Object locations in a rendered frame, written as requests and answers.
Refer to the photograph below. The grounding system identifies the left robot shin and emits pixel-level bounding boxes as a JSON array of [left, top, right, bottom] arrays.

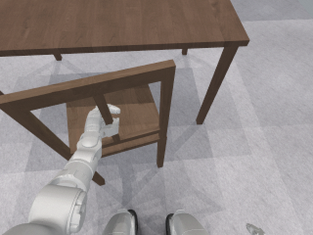
[[117, 209, 130, 214]]

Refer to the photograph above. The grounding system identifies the left robot forearm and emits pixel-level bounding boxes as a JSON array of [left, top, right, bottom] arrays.
[[28, 130, 102, 222]]

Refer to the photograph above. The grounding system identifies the robot right hand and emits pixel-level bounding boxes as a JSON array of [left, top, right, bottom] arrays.
[[246, 223, 266, 235]]

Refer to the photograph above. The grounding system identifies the left robot upper arm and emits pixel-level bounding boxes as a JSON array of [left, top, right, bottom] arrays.
[[2, 184, 88, 235]]

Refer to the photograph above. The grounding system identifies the robot right thigh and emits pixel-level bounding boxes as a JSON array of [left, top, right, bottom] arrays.
[[169, 212, 209, 235]]

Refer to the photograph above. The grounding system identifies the chair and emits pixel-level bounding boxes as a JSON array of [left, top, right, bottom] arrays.
[[0, 59, 176, 186]]

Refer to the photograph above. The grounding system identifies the table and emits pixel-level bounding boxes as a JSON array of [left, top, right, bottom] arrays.
[[0, 0, 250, 125]]

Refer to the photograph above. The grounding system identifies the robot left hand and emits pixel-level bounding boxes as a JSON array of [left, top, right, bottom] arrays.
[[84, 104, 120, 138]]

